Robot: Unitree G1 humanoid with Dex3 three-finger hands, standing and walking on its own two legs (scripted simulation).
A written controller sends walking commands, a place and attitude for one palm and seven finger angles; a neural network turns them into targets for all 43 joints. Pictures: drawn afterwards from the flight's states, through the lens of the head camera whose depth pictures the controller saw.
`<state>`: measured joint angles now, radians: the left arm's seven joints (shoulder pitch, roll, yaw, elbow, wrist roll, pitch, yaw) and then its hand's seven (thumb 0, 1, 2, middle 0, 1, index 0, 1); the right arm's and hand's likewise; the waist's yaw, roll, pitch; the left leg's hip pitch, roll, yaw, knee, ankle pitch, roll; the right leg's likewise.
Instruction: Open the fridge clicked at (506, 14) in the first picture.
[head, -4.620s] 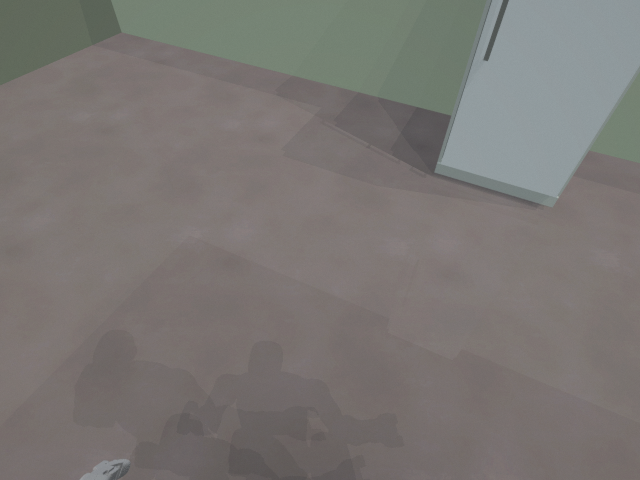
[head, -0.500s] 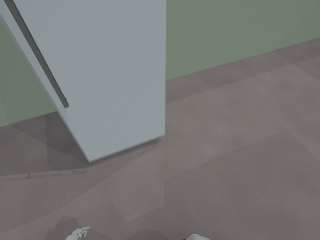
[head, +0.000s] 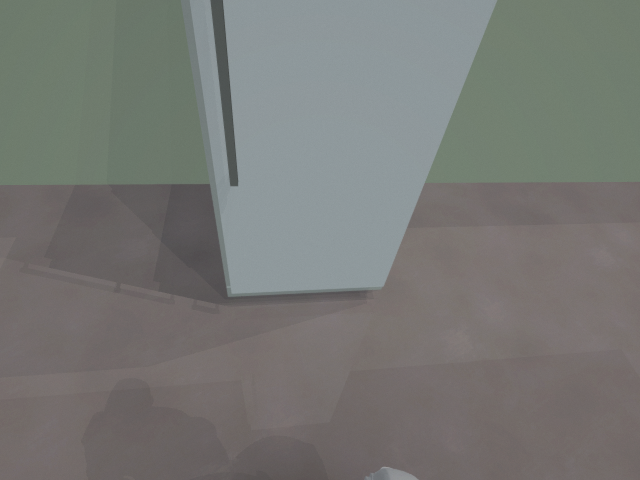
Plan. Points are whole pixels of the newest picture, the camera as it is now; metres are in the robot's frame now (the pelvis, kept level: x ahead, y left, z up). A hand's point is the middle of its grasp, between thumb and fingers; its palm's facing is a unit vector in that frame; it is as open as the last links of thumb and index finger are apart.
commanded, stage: turn to face it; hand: left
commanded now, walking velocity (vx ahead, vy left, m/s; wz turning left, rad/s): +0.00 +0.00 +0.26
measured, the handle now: (225, 79) +0.75 +0.22 +0.11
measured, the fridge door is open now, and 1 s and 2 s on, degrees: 0 0 0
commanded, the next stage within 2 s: take the last steps up to it in 0.10 s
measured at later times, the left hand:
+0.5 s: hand out of the picture -0.01 +0.11 -0.15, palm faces +0.19 -0.96 -0.22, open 7.3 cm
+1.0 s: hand out of the picture +0.04 +0.16 -0.17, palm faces +0.20 -0.97 -0.15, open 7.4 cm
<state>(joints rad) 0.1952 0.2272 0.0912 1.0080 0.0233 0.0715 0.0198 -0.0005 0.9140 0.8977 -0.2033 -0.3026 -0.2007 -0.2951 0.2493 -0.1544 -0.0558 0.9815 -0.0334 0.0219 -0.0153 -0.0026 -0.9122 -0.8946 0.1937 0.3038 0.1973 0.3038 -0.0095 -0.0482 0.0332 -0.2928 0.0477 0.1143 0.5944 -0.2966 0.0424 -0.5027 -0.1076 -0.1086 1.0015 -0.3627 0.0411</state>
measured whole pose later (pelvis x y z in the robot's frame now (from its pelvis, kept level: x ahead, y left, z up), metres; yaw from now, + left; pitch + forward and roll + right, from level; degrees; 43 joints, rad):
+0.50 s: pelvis +0.01 -0.05 +0.02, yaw +6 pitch -1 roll +2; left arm 0.36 0.10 0.02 1.07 0.02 -0.04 0.02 0.00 0.91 0.90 -0.20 -0.30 -0.20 -0.30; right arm 0.27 -0.19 -0.07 1.06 -0.03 0.04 0.02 0.00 -0.91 -0.89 0.20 0.30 0.20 0.30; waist 0.01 0.03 -0.01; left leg -0.45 0.03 0.04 0.96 -0.31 -0.01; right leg -0.10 -0.04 -0.10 0.39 -0.27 -0.04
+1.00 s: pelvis +0.14 +0.01 +0.00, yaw +6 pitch -1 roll +1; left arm 0.41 0.13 0.05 1.18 0.02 -0.02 0.01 0.01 0.91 0.90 -0.20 -0.30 -0.20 -0.30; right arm 0.15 -0.12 -0.06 1.01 -0.01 -0.08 -0.03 -0.02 -0.94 -0.89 0.20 0.30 0.20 0.30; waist 0.03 -0.05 0.06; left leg -0.23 0.03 0.20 0.52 -0.27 0.03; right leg -0.36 -0.09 -0.06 1.12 -0.41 -0.02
